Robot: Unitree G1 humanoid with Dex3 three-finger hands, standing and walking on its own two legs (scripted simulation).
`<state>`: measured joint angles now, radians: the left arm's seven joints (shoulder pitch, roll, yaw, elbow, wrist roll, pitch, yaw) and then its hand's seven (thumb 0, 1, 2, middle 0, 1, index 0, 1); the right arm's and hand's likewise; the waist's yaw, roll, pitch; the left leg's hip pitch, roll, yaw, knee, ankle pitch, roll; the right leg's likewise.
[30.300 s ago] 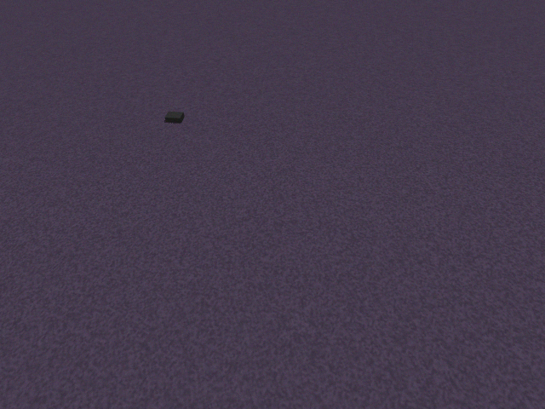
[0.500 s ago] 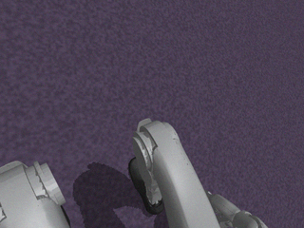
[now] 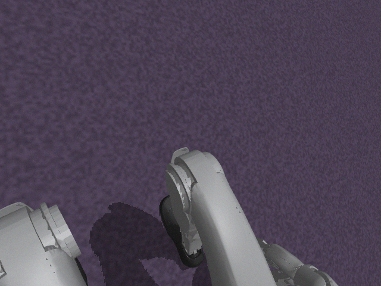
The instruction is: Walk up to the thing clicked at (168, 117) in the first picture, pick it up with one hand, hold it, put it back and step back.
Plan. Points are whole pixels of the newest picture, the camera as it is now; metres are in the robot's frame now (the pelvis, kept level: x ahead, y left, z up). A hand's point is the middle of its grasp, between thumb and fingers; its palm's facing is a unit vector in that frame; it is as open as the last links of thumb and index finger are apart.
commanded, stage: withdraw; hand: left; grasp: from above
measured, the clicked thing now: out of the picture +0.43 +0.33 -0.28
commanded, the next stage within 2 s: home in 1.08 s
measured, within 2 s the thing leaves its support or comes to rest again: rests again in 0.32 s
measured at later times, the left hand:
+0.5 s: hand out of the picture +0.44 +0.35 -0.15, palm faces -0.26 -0.11 -0.96, open 13.4 cm
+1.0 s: hand out of the picture +0.40 +0.33 -0.11, palm faces -0.50 -0.12 -0.86, open 13.6 cm
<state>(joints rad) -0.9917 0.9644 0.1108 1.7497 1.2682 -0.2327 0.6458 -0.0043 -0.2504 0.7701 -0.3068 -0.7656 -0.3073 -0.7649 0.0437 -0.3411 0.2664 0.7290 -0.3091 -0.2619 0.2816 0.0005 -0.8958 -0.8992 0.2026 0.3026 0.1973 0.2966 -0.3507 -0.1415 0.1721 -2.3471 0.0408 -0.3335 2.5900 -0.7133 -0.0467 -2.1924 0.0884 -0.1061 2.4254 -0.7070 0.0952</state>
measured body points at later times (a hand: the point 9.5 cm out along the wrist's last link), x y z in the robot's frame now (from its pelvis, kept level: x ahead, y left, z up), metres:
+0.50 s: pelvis +0.00 +0.00 +0.01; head +0.22 +0.12 +0.39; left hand +0.45 +0.35 -0.10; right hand +0.10 -0.26 -0.07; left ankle +0.06 +0.14 -0.26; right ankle +0.11 -0.14 -0.26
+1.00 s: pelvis -0.02 -0.02 +0.05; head +0.20 +0.08 +0.43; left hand +0.42 +0.33 -0.06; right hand +0.08 -0.29 -0.04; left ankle +0.06 +0.14 -0.26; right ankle +0.11 -0.14 -0.26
